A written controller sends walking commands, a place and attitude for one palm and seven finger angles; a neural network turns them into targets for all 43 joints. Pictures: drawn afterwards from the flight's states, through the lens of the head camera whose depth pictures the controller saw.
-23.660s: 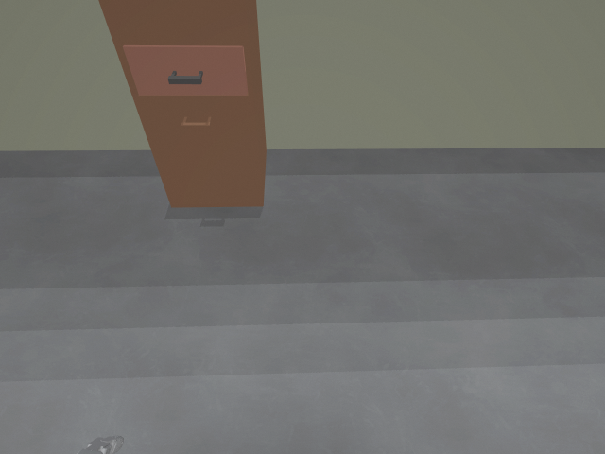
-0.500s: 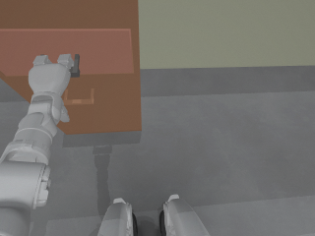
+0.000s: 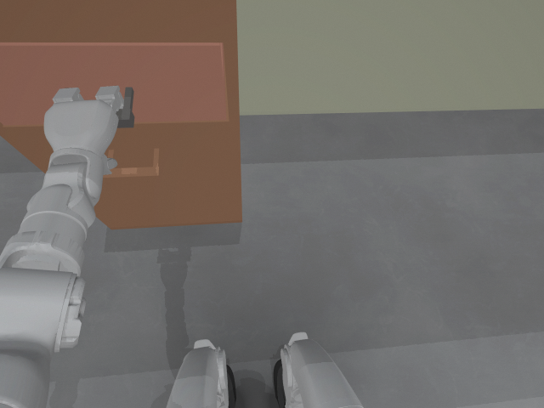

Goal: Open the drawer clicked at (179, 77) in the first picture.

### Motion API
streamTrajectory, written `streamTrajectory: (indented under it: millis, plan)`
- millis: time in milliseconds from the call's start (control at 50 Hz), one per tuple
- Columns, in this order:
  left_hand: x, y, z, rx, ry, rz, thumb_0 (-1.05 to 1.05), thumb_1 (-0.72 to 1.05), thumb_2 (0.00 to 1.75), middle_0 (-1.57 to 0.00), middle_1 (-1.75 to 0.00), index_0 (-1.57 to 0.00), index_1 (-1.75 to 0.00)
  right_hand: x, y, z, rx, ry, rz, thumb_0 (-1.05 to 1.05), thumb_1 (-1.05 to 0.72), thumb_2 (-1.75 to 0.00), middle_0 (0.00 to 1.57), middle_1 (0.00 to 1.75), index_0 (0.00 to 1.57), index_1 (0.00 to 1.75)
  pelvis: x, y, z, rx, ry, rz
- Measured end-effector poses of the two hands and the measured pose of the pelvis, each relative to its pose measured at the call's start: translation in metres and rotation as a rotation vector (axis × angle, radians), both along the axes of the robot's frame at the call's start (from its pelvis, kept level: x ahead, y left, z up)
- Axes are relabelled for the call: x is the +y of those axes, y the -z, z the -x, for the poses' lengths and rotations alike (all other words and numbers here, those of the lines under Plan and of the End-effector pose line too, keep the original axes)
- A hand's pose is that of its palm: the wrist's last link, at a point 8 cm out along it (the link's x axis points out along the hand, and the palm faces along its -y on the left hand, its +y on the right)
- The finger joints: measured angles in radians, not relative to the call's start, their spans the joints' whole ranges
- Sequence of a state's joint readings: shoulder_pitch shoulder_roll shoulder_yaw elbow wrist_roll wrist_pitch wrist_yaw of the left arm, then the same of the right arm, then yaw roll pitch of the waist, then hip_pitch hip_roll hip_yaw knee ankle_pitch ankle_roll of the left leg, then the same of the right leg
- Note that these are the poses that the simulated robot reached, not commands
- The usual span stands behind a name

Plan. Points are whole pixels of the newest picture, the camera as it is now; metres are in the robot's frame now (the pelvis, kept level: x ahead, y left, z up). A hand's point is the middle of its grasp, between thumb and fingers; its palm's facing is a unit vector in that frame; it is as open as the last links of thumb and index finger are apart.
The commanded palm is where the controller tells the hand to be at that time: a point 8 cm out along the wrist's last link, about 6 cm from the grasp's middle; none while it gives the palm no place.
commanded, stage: close the thumb around the handle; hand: left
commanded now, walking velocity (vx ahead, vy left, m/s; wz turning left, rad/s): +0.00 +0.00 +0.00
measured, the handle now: (97, 107) +0.57 +0.23 +0.00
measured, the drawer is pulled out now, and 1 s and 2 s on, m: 0.00 0.06 0.17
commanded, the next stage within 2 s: pull the drawer open in 0.30 s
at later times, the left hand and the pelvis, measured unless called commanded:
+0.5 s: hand (100, 147) +0.51 +0.22 -0.02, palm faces -0.08 -0.05 -1.00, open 5.5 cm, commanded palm +0.49 +0.22 +0.03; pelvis +0.00 +0.00 +0.00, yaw -1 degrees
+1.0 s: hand (95, 185) +0.45 +0.22 -0.02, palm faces -0.04 -0.06 -1.00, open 5.5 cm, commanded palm +0.42 +0.23 +0.03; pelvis +0.03 +0.01 +0.03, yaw +0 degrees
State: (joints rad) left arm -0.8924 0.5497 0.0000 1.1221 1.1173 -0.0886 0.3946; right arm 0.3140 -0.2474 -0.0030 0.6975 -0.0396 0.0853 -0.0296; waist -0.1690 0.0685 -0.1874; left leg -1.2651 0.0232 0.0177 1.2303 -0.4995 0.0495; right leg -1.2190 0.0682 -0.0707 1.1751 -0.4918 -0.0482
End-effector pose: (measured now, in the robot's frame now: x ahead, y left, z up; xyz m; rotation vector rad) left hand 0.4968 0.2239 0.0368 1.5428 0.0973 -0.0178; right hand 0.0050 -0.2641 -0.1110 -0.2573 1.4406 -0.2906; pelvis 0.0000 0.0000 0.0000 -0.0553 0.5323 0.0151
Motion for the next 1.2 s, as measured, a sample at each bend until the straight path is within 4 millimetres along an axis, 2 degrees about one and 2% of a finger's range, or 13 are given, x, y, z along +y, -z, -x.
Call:
streamTrajectory:
  millis: [160, 240, 420, 580, 700, 860, 1000, 1200]
  plan:
    - [0.000, 0.000, -0.002, 0.002, -0.006, 0.003, 0.00, 0.58, 0.76, -0.36, -1.30, -0.40, -1.31, 0.003, 0.000, 0.008, 0.014, 0.010, -0.004, 0.00, -0.90, -0.89, 0.20, 0.30, 0.20, 0.30, 0.001, 0.000, 0.001, 0.003, 0.002, 0.001]
    - [0.000, 0.000, -0.003, 0.008, -0.005, -0.001, 0.00, 0.72, 0.82, -0.36, -1.32, -0.41, -1.33, 0.004, -0.001, 0.010, 0.019, 0.014, -0.006, 0.00, -0.90, -0.89, 0.20, 0.30, 0.20, 0.30, 0.002, -0.001, 0.000, 0.002, 0.002, 0.002]
    - [0.001, 0.000, -0.002, 0.009, 0.002, 0.015, 0.01, 0.72, 0.79, -0.34, -1.34, -0.42, -1.34, 0.005, -0.004, 0.010, 0.022, 0.018, -0.004, 0.00, -0.90, -0.89, 0.20, 0.30, 0.20, 0.30, 0.003, -0.003, -0.003, -0.001, 0.008, 0.002]
    - [0.002, 0.001, 0.006, -0.002, 0.016, 0.028, 0.00, 0.73, 0.78, -0.32, -1.35, -0.40, -1.33, 0.006, -0.006, -0.001, 0.014, 0.019, -0.014, 0.00, -0.90, -0.89, 0.20, 0.30, 0.20, 0.30, 0.005, -0.007, -0.009, -0.010, 0.021, -0.003]
    - [0.003, 0.001, 0.023, -0.006, 0.024, 0.036, 0.00, 0.74, 0.78, -0.30, -1.35, -0.40, -1.32, 0.009, -0.008, -0.019, -0.006, 0.012, -0.032, 0.00, -0.90, -0.89, 0.20, 0.30, 0.20, 0.30, 0.008, -0.015, -0.016, -0.026, 0.027, -0.008]
    - [0.003, 0.002, 0.051, -0.020, 0.026, 0.042, 0.00, 0.74, 0.79, -0.30, -1.35, -0.40, -1.32, 0.012, -0.012, -0.055, -0.059, -0.024, -0.049, 0.00, -0.90, -0.89, 0.20, 0.30, 0.20, 0.30, 0.009, -0.023, -0.026, -0.055, 0.019, -0.013]
    - [0.003, 0.003, 0.065, -0.032, 0.022, 0.029, 0.00, 0.73, 0.81, -0.30, -1.35, -0.40, -1.33, 0.010, -0.014, -0.083, -0.110, -0.057, -0.045, 0.00, -0.90, -0.89, 0.20, 0.30, 0.20, 0.30, 0.008, -0.025, -0.027, -0.072, 0.008, -0.015]
    - [0.002, 0.002, 0.083, -0.018, 0.005, 0.029, 0.00, 0.73, 0.81, -0.30, -1.35, -0.40, -1.34, 0.011, -0.018, -0.095, -0.149, -0.057, -0.053, 0.00, -0.91, -0.89, 0.20, 0.30, 0.20, 0.30, 0.006, -0.030, -0.027, -0.096, 0.013, -0.020]
